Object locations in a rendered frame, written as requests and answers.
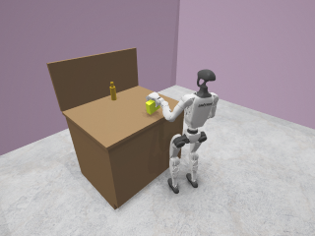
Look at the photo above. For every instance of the table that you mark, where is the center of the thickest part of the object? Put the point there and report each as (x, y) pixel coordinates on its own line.
(120, 147)

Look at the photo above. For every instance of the robot left forearm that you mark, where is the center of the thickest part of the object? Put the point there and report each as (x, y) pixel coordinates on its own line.
(166, 111)

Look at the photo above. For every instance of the left robot hand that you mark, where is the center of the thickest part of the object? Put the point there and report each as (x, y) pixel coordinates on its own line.
(153, 96)

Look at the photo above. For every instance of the sponge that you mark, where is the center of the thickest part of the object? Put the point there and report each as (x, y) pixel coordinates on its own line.
(151, 106)

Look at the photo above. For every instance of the left robot upper arm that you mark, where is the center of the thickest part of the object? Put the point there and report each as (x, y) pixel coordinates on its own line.
(185, 101)

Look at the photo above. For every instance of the left robot shin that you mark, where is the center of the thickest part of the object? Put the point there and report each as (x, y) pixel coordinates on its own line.
(174, 170)

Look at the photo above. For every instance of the left robot thigh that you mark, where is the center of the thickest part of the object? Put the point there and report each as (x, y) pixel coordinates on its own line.
(176, 143)

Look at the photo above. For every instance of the right robot upper arm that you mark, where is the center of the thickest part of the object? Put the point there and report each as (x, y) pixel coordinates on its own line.
(214, 106)

